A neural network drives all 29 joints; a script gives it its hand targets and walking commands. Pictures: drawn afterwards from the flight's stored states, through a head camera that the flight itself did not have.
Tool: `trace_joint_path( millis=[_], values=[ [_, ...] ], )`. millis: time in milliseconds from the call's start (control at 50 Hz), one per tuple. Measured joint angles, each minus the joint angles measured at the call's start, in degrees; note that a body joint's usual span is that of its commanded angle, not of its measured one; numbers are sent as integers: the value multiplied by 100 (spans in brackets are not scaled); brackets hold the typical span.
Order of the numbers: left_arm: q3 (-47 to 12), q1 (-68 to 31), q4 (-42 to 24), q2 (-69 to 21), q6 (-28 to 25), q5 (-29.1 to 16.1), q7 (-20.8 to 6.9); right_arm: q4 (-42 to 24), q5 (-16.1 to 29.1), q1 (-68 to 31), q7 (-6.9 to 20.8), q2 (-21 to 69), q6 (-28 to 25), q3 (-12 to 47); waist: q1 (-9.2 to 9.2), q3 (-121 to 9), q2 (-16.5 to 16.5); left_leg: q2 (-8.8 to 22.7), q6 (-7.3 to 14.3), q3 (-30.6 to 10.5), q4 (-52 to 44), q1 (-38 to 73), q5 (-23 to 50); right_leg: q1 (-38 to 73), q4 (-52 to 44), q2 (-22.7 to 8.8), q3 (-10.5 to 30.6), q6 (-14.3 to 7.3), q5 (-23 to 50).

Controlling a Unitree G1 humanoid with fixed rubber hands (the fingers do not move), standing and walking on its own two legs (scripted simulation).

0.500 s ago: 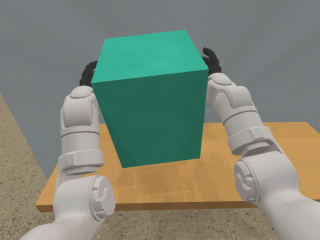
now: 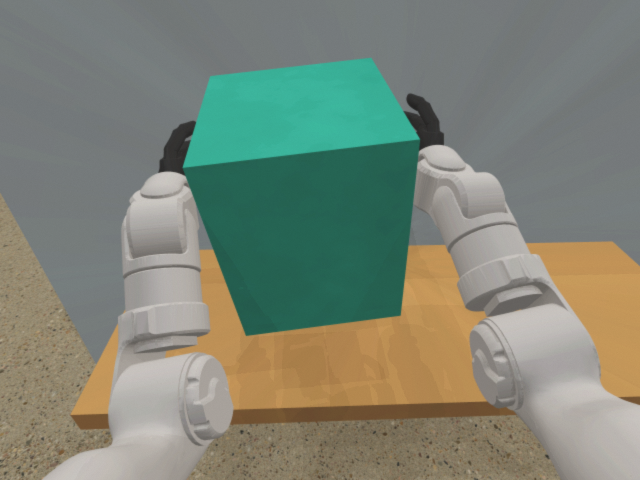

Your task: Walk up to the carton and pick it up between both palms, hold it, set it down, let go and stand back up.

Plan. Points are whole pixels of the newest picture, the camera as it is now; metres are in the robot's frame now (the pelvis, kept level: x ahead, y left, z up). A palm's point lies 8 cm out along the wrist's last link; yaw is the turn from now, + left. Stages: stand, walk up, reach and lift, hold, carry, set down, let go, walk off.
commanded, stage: hold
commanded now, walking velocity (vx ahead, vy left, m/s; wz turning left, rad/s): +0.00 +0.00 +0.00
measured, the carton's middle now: (307, 198) +0.38 -0.01 +0.24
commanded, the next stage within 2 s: none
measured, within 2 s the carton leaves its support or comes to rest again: neither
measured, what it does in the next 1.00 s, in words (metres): stands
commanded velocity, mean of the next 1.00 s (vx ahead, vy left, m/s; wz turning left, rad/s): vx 0.00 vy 0.00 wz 0.00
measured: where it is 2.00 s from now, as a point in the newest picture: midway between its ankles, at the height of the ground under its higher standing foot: outside the picture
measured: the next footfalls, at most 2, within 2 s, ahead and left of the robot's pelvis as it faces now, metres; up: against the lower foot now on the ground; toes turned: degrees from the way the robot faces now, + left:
none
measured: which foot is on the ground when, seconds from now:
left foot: down 0.00-1.00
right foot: down 0.00-1.00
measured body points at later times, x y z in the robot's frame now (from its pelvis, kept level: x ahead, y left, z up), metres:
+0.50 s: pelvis +0.00 +0.00 +0.00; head -0.08 +0.01 +0.44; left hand +0.39 +0.14 +0.27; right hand +0.39 -0.15 +0.29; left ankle -0.01 +0.14 -0.75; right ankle +0.03 -0.12 -0.75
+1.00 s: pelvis +0.00 +0.00 +0.00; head -0.08 +0.02 +0.44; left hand +0.39 +0.15 +0.27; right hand +0.39 -0.15 +0.29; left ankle -0.01 +0.14 -0.75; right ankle +0.03 -0.12 -0.75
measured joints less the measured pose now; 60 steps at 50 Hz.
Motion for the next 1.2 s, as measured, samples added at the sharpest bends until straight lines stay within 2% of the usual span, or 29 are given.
trace_joint_path(
  millis=[220, 540, 660, 840, 1060, 1200],
  values=[
    [-13, 89, -57, -28, 40, 38, -42, -13, 71, 13, -31, -8, 70, 21, -11, 55, -37, 13, -17, -20, 38, 32, -15, 67, -23, 14, -18, -10, 12],
    [24, -132, 198, 25, -43, 40, -4, 156, -108, -119, 39, 26, 1, -165, 0, 19, -20, -7, -7, 10, -24, -39, 42, -64, 19, -6, 15, -13, 24],
    [5, 9, 110, 0, -41, 9, -19, 70, 17, -20, -3, -20, 26, 25, -16, 19, -15, 15, -15, -8, 3, -33, 20, -23, -13, 17, -3, -13, 26],
    [-37, 65, -31, 29, -11, -31, -20, -32, 33, 26, -32, 26, 0, 2, -8, 26, -63, 13, -22, -28, 30, -64, 13, -41, 3, 14, -21, -17, 17],
    [-15, -27, 136, 8, -35, 33, -7, 132, -105, -96, 31, 54, 38, -213, -15, -5, -23, -23, 0, -13, 12, -48, 11, -50, 31, -21, -4, -2, -5],
    [-13, 3, 71, -4, -40, 16, 0, 85, 0, -65, 21, -10, 15, -41, -32, -1, 23, -7, 2, -1, 22, -44, -6, -32, -1, -4, 9, 9, 5]
  ],
)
